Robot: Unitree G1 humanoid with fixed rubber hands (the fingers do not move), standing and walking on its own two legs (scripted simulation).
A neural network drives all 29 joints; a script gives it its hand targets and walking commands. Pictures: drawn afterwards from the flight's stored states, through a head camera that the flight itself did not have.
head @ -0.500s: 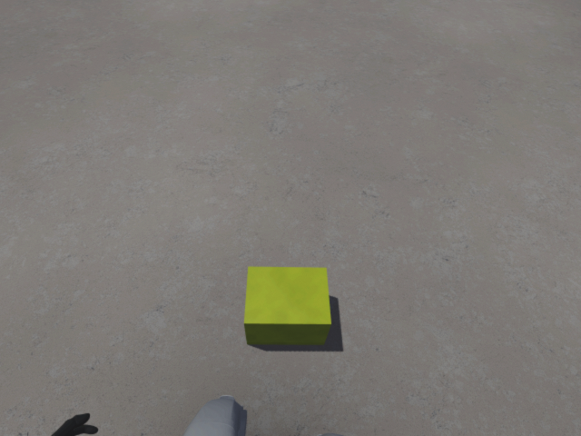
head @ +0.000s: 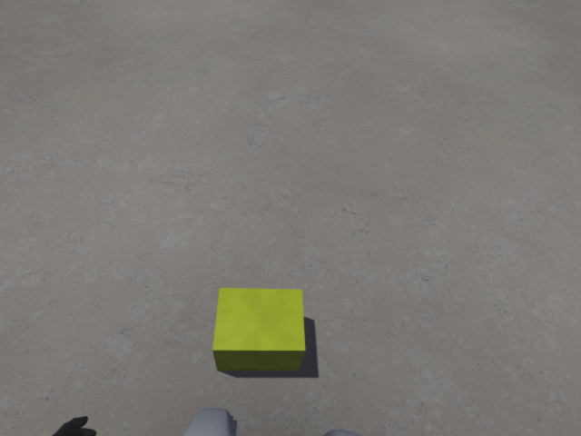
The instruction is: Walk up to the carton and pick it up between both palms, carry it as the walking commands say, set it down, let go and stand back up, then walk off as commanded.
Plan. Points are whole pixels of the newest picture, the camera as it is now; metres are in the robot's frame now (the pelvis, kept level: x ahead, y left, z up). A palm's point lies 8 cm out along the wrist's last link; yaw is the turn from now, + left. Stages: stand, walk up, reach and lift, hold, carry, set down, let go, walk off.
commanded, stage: walk up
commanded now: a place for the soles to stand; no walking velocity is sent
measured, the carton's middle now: (259, 329) +0.51 +0.06 -0.64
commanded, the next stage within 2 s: none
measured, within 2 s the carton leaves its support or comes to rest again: neither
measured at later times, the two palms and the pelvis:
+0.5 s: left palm (67, 403) +0.17 +0.31 -0.10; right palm out of the picture +0.14 -0.35 -0.07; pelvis +0.06 -0.01 +0.00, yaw +2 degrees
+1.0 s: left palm (68, 415) +0.15 +0.30 -0.09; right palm (544, 428) +0.16 -0.36 -0.08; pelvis +0.06 -0.03 +0.00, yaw +3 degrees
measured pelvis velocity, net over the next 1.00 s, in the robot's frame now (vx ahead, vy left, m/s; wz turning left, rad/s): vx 0.06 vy -0.03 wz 0.06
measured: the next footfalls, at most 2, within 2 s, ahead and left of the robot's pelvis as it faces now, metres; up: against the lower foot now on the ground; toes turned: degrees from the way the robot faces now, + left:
left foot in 0.38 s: +0.09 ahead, +0.12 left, +0.00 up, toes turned +5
right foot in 0.58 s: +0.13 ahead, -0.13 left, +0.00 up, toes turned +2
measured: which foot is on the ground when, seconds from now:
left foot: down 0.00-0.22, up 0.24-0.36, down 0.38-1.00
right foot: down 0.00-0.40, up 0.42-0.56, down 0.58-1.00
